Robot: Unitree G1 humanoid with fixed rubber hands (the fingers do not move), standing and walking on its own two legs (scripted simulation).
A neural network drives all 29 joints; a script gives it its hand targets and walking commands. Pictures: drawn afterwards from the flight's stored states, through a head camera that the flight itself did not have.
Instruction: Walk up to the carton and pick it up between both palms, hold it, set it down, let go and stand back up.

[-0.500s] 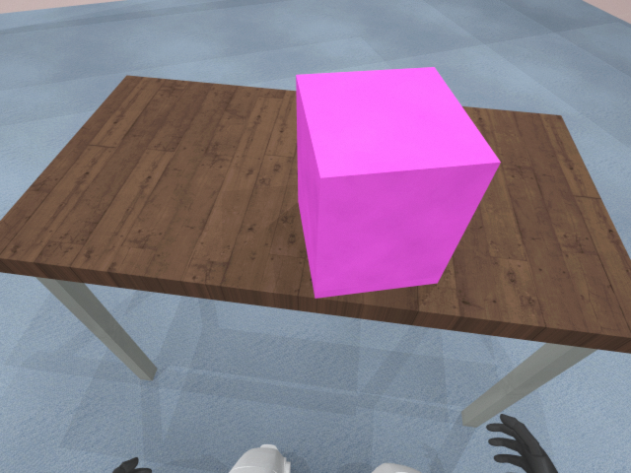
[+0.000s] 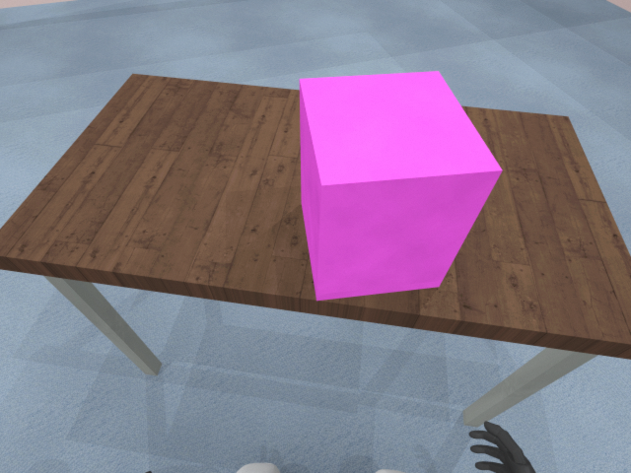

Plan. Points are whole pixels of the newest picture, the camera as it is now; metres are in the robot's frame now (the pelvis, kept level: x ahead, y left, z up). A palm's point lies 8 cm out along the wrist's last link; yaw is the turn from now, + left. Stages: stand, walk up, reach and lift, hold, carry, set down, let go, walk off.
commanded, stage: walk up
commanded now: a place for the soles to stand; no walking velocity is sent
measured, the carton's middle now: (374, 191) +0.48 -0.07 +0.07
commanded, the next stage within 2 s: reach and lift in 0.58 s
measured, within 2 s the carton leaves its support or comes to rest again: neither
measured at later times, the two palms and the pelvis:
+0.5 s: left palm out of the picture +0.08 +0.26 -0.11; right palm out of the picture +0.11 -0.25 -0.10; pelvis +0.01 +0.01 +0.01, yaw -2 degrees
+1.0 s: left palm (160, 446) +0.16 +0.22 -0.07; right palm (556, 458) +0.14 -0.27 -0.05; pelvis +0.01 -0.01 +0.01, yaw -5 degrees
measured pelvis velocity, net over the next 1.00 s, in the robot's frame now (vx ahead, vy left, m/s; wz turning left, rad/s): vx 0.01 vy -0.01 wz -0.09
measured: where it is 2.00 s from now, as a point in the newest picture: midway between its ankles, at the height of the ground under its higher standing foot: outside the picture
